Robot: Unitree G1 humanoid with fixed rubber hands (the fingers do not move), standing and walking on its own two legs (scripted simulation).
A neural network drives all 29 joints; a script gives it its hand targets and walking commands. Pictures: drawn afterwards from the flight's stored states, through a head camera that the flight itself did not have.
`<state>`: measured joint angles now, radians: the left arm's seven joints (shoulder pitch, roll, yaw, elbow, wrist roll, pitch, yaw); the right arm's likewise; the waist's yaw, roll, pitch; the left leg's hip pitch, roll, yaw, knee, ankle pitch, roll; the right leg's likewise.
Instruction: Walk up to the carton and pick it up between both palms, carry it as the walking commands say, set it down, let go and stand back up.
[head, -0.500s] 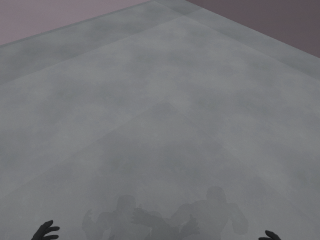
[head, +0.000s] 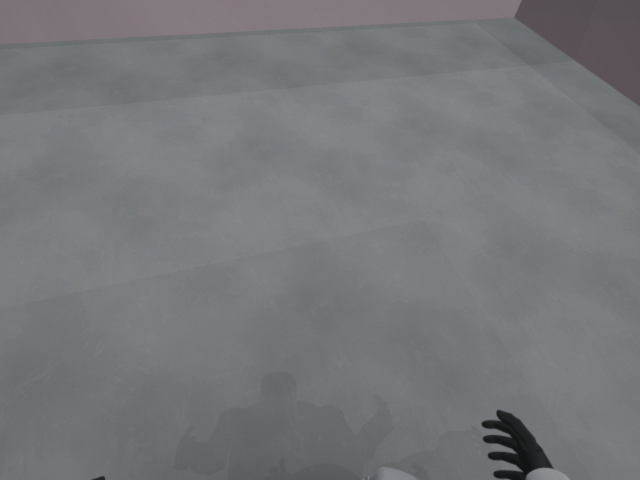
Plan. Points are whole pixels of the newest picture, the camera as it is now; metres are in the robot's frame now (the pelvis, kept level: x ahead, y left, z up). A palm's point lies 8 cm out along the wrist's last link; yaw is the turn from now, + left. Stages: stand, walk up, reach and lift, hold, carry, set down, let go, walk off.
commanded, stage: walk up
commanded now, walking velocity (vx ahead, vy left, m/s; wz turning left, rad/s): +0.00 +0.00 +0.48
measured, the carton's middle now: out of the picture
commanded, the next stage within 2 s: none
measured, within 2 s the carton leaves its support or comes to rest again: neither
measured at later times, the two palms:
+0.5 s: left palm out of the picture -0.03 +0.25 -0.07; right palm out of the picture +0.08 -0.30 -0.12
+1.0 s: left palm out of the picture -0.13 +0.30 -0.11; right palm out of the picture +0.13 -0.19 -0.08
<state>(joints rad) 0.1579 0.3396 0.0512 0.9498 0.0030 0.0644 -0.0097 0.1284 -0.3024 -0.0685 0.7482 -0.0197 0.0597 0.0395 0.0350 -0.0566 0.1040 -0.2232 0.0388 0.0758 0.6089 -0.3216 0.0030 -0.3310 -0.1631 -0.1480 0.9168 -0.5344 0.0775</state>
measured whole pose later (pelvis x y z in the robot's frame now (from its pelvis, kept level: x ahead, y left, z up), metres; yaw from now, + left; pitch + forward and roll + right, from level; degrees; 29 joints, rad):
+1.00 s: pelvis -0.09 +0.01 +0.02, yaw +30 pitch -1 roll -2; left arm 0.13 0.30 0.07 0.88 0.04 0.07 0.00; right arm 0.15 -0.28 -0.08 0.87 -0.01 0.03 0.01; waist -0.01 -0.02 0.08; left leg -0.22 -0.02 -0.05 0.43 -0.19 0.03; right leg -0.44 -0.09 -0.04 0.99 -0.39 0.09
